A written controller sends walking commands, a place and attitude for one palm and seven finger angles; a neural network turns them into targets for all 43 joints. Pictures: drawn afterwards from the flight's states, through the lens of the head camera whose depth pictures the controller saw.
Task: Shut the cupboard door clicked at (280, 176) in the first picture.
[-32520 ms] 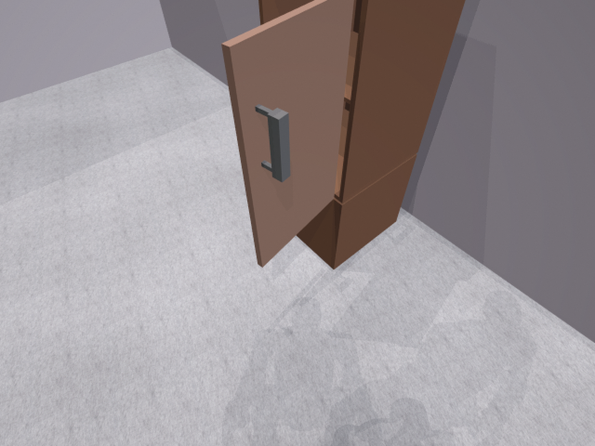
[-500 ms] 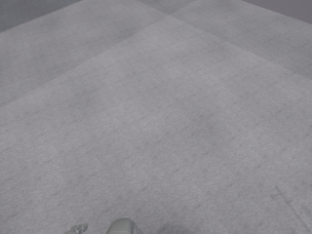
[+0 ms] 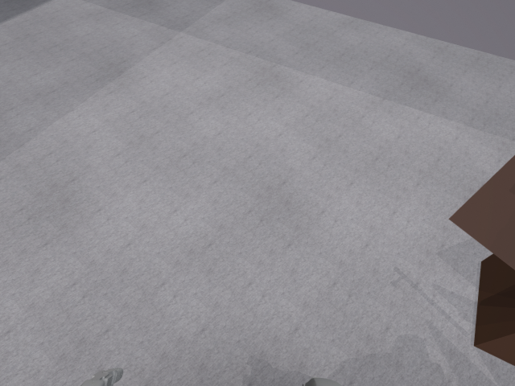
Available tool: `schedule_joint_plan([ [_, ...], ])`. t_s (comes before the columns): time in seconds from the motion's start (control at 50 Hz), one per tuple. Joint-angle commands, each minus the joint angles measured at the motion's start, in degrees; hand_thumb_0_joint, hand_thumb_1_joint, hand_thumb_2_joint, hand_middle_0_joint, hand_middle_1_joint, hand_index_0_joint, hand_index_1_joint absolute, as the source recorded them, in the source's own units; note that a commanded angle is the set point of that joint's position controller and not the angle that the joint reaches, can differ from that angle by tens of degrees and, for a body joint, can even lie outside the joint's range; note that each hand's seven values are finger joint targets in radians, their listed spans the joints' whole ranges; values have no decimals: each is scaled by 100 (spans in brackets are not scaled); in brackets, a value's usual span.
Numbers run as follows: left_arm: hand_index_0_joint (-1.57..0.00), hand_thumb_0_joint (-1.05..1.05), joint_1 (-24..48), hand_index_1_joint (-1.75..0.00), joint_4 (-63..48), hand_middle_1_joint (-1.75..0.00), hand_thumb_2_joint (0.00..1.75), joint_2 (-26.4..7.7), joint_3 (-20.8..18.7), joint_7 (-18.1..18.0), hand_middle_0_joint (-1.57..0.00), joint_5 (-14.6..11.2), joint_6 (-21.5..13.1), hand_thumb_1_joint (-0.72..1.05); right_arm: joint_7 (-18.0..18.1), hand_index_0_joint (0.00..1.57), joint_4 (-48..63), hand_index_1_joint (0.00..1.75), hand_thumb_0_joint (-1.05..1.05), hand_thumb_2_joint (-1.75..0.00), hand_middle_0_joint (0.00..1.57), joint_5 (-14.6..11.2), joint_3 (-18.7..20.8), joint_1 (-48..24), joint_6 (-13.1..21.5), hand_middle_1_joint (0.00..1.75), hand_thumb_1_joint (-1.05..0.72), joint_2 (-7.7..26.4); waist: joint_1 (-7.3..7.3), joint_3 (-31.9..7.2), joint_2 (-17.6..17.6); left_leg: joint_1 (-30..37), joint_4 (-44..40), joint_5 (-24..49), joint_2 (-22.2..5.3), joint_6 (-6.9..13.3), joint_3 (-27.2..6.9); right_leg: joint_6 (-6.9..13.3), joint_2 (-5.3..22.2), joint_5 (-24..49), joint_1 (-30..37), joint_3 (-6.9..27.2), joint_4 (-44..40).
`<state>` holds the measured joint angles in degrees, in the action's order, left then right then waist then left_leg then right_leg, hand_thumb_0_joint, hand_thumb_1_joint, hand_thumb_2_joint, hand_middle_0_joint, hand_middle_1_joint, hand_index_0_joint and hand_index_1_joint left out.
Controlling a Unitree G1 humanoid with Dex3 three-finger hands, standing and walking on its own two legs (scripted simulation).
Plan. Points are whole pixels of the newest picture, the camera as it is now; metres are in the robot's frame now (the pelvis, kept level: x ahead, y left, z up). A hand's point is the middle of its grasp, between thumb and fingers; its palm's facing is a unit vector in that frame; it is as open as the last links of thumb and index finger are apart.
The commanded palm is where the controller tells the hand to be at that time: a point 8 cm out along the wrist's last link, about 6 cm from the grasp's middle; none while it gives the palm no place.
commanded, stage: turn to face it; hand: left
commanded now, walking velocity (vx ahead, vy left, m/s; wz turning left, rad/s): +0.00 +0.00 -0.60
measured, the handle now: out of the picture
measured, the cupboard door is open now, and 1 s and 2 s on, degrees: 66 66 66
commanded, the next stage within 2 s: take the last steps up to it in 1.36 s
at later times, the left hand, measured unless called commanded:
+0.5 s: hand (172, 377) +0.15 +0.16 -0.18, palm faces -0.24 -0.95 -0.20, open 7.4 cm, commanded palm none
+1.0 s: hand (221, 314) +0.26 +0.08 -0.16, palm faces -0.57 -0.78 -0.25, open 7.4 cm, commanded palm none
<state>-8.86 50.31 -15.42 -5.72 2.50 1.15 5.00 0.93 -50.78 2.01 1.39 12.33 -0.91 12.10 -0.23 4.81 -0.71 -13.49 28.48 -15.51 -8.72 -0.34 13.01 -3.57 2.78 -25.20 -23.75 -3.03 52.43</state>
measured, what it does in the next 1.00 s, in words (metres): steps on the spot, turning right: right foot, then left foot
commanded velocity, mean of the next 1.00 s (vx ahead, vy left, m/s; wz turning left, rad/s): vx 0.00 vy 0.00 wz -0.57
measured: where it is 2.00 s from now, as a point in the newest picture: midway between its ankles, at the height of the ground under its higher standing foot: outside the picture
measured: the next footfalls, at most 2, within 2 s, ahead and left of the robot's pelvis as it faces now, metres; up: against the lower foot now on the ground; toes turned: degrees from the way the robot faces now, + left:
right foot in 0.10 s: +0.02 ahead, -0.15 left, +0.00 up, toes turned -9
left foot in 0.52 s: +0.12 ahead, +0.09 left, +0.00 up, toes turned -15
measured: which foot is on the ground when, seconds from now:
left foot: down 0.00-0.10, up 0.12-0.50, down 0.52-1.00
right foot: up 0.00-0.08, down 0.10-0.52, up 0.54-0.98, down 1.00-1.00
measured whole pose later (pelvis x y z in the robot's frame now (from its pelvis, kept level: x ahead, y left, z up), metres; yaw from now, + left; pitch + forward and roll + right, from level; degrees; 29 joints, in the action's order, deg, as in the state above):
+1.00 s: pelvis +0.03 -0.02 -0.01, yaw -35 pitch +2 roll +0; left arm -7.0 49.9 -14.4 -4.1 2.4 1.2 3.4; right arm 0.3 -53.2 1.6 2.7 16.0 -1.5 14.4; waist -2.1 4.0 -1.6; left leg -14.9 35.2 -19.9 -10.7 -1.9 17.4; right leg -0.6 2.1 -15.9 -15.8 -4.9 33.8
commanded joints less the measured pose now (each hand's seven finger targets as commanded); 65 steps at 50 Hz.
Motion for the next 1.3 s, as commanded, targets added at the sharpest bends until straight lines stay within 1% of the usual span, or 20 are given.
schedule_joint_plan([
  [0.0,-20,0,143,-30,-549,-30,90,-176,34,-18,-20,-8,-217,90,35,20,242,30,0,-90,20,-22,444,208,47,30,-90,1329,-161,-838,-1208,823,-340,2294,-1309,622,-682,172,-184,214,331,-333,-1236],
  [0.04,-20,0,-366,-30,-391,-30,90,-385,-18,-39,-20,6,-285,90,10,20,261,30,0,-90,20,-76,459,40,33,30,-90,1336,153,-952,-768,223,453,1721,-1067,203,-371,316,-188,1431,1429,-296,-2544],
  [0.08,-20,0,-986,-30,-196,-30,90,-1442,-208,-194,-20,66,-407,90,-46,20,671,30,0,-90,20,-118,277,-382,-8,30,-90,584,542,-771,2016,-2145,2817,-2207,323,-427,-148,1231,1858,4072,2454,2618,-3375],
  [0.12,-20,0,-883,-30,-239,-30,90,-1351,-166,-278,-20,-15,-365,90,11,20,697,30,0,-90,20,-129,258,-571,-120,30,-90,704,449,-510,1169,-2504,3910,-1777,219,-350,-1252,1620,1836,3614,1953,2341,-3458],
  [0.14,-20,0,-527,-30,-294,-30,90,-1170,-165,-328,-20,-2,-394,90,42,20,603,30,0,-90,20,-115,272,-456,-108,30,-90,710,254,-608,1710,-2736,3993,-1492,197,-403,-1324,1509,1562,3530,2108,2404,-3414],
  [0.2,-20,0,-184,-30,-422,-30,90,-781,-22,-332,-20,-46,-440,90,-7,20,382,30,0,-90,20,-101,285,-269,-105,30,-90,792,38,-839,1079,-2170,3745,-636,226,-545,-1280,1295,1001,4288,1955,1490,-3066],
  [0.38,-20,0,-358,-30,-335,-30,90,-969,-108,-302,-20,37,-397,90,21,20,543,30,0,-90,20,-152,249,-539,-58,30,-90,641,138,-766,906,-1416,1851,-841,602,-521,-1179,1490,978,3819,1644,2190,-2953],
  [0.46,-20,0,-9,-30,-369,-30,90,-862,-110,-308,-20,-9,-342,90,72,20,377,30,0,-90,20,-196,258,47,33,30,-90,705,-173,-900,861,81,-94,258,680,-422,-1216,1018,620,3459,908,2272,-2347],
  [0.48,-20,0,-53,-30,-446,-30,90,-645,-55,-293,-20,-67,-311,90,97,20,323,30,0,-90,20,-155,295,296,107,30,-90,1009,-238,-1124,90,893,-839,710,107,-263,-1632,690,103,2551,376,1815,-1849],
  [0.5,-20,0,-283,-30,-515,-30,90,-314,10,-236,-20,-126,-293,90,110,20,350,30,0,-90,20,-75,385,438,147,30,-90,1595,-206,-1318,-1490,1604,-990,1922,-1373,321,-3087,299,-708,-115,-658,980,-651],
  [0.52,-20,0,-145,-30,-557,-30,90,-437,11,-234,-20,-68,-288,90,137,20,409,30,0,-90,20,-46,394,523,88,30,-90,1699,-288,-1154,-1483,1219,-972,2485,-1996,890,-3377,217,-581,-1273,-746,662,646],
  [0.54,-20,0,-124,-30,-529,-30,90,-517,-34,-205,-20,-19,-261,90,142,20,465,30,0,-90,20,-4,338,305,69,30,-90,1480,-194,-944,-981,740,-1028,2239,-1834,1010,-3000,194,-369,-1032,-692,752,1311],
  [0.64,-20,0,-123,-30,-373,-30,90,-379,-63,-43,-20,6,-138,90,167,20,563,30,0,-90,20,-15,240,-95,103,30,-90,1103,11,-619,-853,621,-993,2064,-1003,677,-1580,-4,-154,7,-819,425,1650],
  [0.86,-20,0,367,-30,-517,-30,90,-161,58,-20,-20,1,-187,90,54,20,154,30,0,-90,20,-17,401,441,70,30,-90,1269,-269,-769,-1315,964,-583,2563,-1281,715,-783,101,-124,-34,-94,-236,-579],
  [0.94,-20,0,-246,-30,-333,-30,90,-326,32,-72,-20,-1,-293,90,13,20,128,30,0,-90,20,-71,440,237,51,30,-90,1342,105,-1036,-864,477,330,2098,-1118,246,-368,334,-191,1417,1310,-293,-2591],
  [0.96,-20,0,-605,-30,-206,-30,90,-783,-26,-129,-20,52,-371,90,-30,20,180,30,0,-90,20,-131,405,277,40,30,-90,1093,259,-1178,63,-372,1187,1158,-728,-104,-115,581,499,2354,2288,545,-3164],
  [0.98,-20,0,-941,-30,-113,-30,90,-1378,-160,-225,-20,84,-425,90,-38,20,490,30,0,-90,20,-135,250,-100,29,30,-90,581,505,-978,1842,-2057,2494,-2068,225,-419,20,1191,1852,4412,2839,2423,-3285],
  [1.0,-20,0,-1125,-30,-37,-30,90,-1462,-147,-291,-20,-11,-406,90,37,20,507,30,0,-90,20,-139,221,-225,-74,30,-90,769,570,-1021,1518,-2163,3444,-2311,290,-385,-826,1679,2183,4901,2404,2509,-3237],
  [1.1,-20,0,-64,-30,-276,-30,90,-666,54,-371,-20,-44,-460,90,-1,20,134,30,0,-90,20,-85,251,106,-126,30,-90,735,-65,-751,1294,-2164,3777,-641,217,-515,-1230,1283,1020,4431,1927,1165,-3152],
  [1.28,-20,0,-297,-30,-86,-30,90,-787,-21,-363,-20,41,-449,90,18,20,142,30,0,-90,20,-142,194,-135,-69,30,-90,501,63,-667,877,-1273,1755,-786,542,-455,-1054,1521,1110,3993,1666,1607,-3040],
])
